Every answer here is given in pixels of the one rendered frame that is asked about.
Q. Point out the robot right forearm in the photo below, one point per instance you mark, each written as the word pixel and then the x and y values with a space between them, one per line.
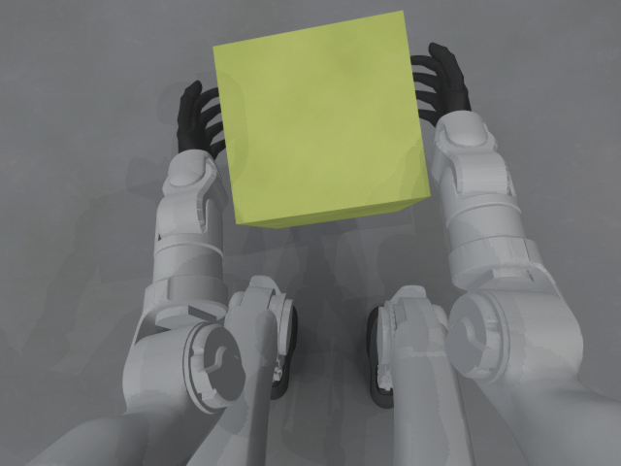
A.
pixel 489 244

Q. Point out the robot right upper arm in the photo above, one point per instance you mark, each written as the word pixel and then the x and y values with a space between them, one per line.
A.
pixel 523 349

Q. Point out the left robot hand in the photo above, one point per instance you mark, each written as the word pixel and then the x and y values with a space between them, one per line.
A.
pixel 192 133

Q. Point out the robot left upper arm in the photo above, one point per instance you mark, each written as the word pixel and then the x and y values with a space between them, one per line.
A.
pixel 177 385

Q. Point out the right robot hand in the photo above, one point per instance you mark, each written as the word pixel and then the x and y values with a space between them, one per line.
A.
pixel 451 93

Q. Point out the robot left thigh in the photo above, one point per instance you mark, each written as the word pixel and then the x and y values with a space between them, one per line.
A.
pixel 261 327

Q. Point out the robot thigh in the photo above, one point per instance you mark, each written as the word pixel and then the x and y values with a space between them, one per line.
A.
pixel 430 421
pixel 261 327

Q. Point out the robot right thigh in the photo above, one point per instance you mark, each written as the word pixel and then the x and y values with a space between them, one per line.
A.
pixel 430 421

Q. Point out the robot left forearm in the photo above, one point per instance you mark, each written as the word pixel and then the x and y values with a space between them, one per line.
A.
pixel 187 285

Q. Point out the carton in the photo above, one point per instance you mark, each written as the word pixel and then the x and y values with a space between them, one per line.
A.
pixel 321 124

